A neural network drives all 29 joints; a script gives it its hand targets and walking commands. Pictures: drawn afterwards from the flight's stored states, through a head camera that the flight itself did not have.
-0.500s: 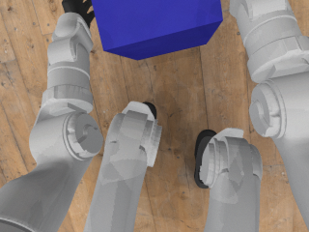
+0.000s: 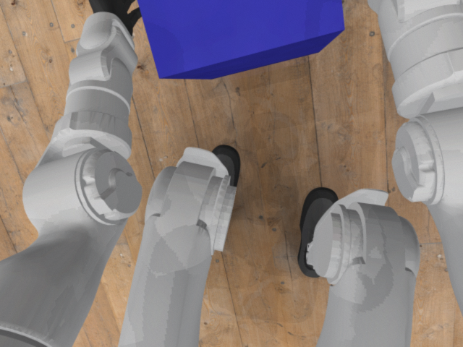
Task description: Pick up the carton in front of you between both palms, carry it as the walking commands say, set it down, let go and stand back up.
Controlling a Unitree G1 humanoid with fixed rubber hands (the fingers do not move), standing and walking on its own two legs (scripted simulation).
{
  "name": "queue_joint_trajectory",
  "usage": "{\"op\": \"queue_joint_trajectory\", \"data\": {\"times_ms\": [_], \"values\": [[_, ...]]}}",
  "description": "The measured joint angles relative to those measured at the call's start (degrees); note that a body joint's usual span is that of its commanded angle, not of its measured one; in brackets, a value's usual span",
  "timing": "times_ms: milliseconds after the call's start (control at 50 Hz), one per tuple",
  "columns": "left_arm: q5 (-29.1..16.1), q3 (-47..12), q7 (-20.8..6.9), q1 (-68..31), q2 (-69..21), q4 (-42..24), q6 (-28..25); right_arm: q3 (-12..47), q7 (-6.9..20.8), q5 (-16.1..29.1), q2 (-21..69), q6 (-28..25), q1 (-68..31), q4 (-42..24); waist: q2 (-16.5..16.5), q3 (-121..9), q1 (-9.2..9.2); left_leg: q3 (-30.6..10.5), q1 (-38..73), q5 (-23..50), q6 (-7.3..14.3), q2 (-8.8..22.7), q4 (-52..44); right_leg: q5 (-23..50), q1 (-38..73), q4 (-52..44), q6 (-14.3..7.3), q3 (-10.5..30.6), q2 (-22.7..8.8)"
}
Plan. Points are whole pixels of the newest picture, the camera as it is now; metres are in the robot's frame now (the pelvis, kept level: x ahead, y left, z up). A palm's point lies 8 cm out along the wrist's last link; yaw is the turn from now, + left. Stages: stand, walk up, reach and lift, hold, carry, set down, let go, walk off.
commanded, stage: set down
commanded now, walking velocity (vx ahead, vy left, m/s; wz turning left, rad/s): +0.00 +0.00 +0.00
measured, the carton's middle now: out of the picture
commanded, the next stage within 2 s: let go in 1.20 s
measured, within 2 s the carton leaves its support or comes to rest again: neither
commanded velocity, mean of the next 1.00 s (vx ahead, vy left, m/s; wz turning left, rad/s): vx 0.00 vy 0.00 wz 0.00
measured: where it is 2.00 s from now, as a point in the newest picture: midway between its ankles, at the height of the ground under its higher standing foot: (265, 224)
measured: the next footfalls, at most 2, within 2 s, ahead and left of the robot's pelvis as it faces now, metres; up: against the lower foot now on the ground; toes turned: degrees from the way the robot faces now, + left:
none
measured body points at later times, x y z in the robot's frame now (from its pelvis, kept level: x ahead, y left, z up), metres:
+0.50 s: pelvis +0.00 +0.01 +0.04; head +0.35 +0.06 +0.31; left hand +0.49 +0.32 -0.09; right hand +0.63 -0.02 -0.08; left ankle +0.13 +0.13 -0.35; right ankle +0.08 -0.10 -0.35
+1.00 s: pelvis +0.02 +0.01 +0.16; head +0.35 +0.03 +0.47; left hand +0.49 +0.33 +0.07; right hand +0.64 -0.04 +0.06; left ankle +0.13 +0.13 -0.35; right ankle +0.08 -0.10 -0.35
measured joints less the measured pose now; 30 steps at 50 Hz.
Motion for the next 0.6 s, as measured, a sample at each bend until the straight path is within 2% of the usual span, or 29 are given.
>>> {"op": "queue_joint_trajectory", "data": {"times_ms": [60,140,280,360,440,600], "values": [[-4.4,-2.9,1.5,0.5,2.3,1.4,-1.8,3.8,-0.4,4.2,-3.0,-0.3,-0.1,-0.3,0.7,0.7,-0.22,0.9,-0.6,0.4,1.2,0.7,0.2,-0.1,-0.2,0.2,0.1,0.0,-0.9],[-10.0,-7.5,1.9,1.1,5.0,0.6,-2.6,7.2,-0.1,8.0,-5.7,-0.4,-0.2,-2.4,1.1,1.3,-0.59,2.0,-1.4,1.1,2.8,1.5,0.4,-0.1,-0.6,0.5,0.3,0.1,-1.9],[-16.3,-13.5,4.3,1.5,5.2,-5.1,-0.8,7.7,-0.3,8.8,-6.9,1.2,-0.2,-7.3,1.4,0.5,-0.67,2.8,-1.4,2.1,4.2,1.1,0.2,-0.2,0.4,0.4,1.1,0.5,-3.2],[-17.4,-15.7,6.3,3.0,3.5,-10.6,2.2,5.3,-0.7,7.7,-6.8,3.4,1.5,-9.3,0.5,-2.2,-0.24,2.2,-0.2,2.7,4.1,-0.2,-1.7,-0.4,2.3,-1.5,1.0,0.1,-4.2],[-16.6,-16.7,7.4,4.9,2.0,-13.1,5.0,1.3,-0.2,5.9,-6.2,5.0,2.3,-6.8,-0.9,-6.5,0.35,1.5,1.6,3.1,3.6,-1.3,-5.2,-0.2,4.6,-5.2,0.7,-0.4,-4.8],[-12.6,-14.7,7.0,8.2,-0.2,-14.7,6.8,-4.9,2.1,1.6,-5.2,4.7,3.4,-1.2,-2.2,-15.0,0.58,0.2,4.1,4.5,2.9,-2.5,-13.2,1.3,7.2,-13.6,0.3,-1.0,-5.1]]}}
